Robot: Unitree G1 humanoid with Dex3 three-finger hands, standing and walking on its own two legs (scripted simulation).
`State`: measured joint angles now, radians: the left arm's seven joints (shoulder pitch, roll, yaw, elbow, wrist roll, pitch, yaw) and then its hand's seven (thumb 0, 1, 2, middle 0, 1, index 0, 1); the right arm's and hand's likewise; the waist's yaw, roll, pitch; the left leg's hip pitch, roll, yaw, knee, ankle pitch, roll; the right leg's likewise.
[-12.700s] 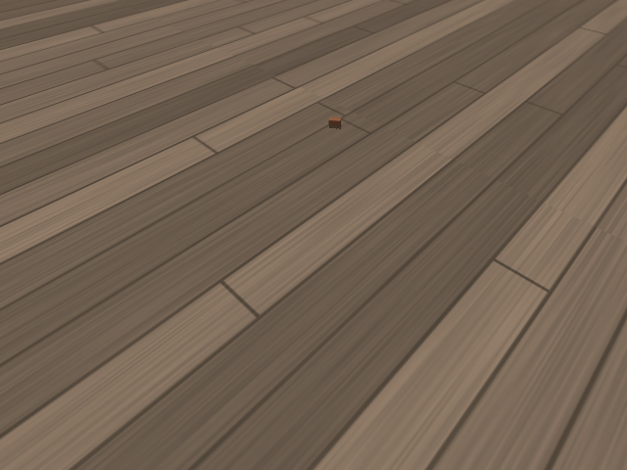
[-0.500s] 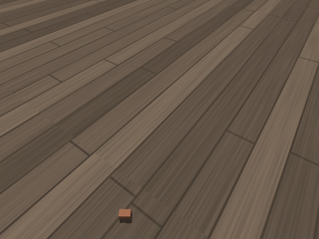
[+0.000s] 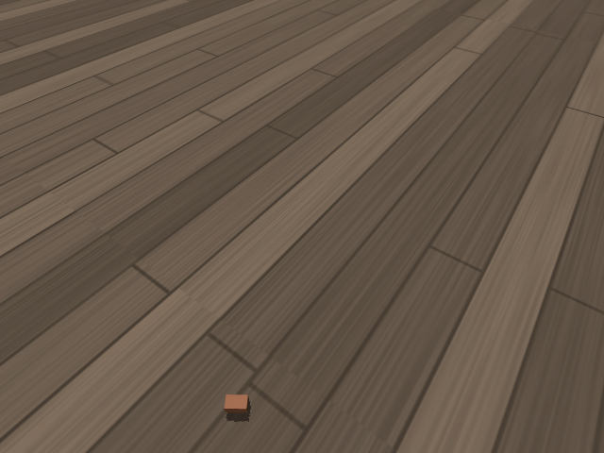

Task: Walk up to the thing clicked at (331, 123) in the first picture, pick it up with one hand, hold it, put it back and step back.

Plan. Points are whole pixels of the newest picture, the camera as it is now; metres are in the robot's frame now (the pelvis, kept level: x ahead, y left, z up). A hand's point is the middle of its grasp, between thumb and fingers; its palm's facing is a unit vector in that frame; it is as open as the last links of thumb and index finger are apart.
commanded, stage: stand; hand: left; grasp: from above
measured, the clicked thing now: (236, 403) +0.46 +0.23 -0.77
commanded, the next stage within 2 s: rise first in 0.02 s
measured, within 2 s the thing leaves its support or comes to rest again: neither
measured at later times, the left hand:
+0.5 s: hand out of the picture +0.15 +0.25 -0.18, palm faces -0.08 -0.93 -0.36, open 11.0 cm
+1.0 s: hand out of the picture +0.12 +0.26 -0.24, palm faces -0.16 -0.88 -0.45, open 12.1 cm
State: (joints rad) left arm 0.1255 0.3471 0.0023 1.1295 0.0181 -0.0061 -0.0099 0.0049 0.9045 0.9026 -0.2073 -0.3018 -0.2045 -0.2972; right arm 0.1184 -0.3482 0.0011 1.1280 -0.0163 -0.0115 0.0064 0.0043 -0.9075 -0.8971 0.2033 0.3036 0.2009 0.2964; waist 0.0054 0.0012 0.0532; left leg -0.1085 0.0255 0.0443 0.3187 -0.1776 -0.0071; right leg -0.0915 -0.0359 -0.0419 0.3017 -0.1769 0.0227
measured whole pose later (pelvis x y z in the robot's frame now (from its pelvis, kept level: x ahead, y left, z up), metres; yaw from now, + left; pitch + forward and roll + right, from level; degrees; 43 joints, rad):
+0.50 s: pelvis -0.01 +0.00 -0.03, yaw +0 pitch +8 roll -1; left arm -0.01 0.34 0.13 0.94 0.14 0.11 -0.03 0.00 0.05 0.81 -0.28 -0.77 -0.28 -0.76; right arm 0.26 -0.24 -0.03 0.73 0.02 -0.04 -0.02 0.01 -0.89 -0.89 0.20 0.30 0.20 0.30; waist -0.03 0.00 -0.02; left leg -0.51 0.04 0.04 0.70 -0.33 0.00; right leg -0.49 -0.03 -0.03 0.67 -0.32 0.02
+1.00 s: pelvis -0.02 +0.00 -0.10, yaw +0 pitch +18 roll -2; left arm 0.23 0.33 0.14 0.49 0.23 0.23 -0.02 0.00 -0.23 0.69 -0.45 -0.71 -0.43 -0.72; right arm 0.19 -0.23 -0.03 0.56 -0.01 -0.16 -0.04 0.01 -0.93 -0.90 0.20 0.30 0.20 0.30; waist -0.02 0.01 -0.11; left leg -0.94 0.06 0.00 1.15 -0.53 0.00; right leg -0.90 -0.03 -0.05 1.10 -0.52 0.02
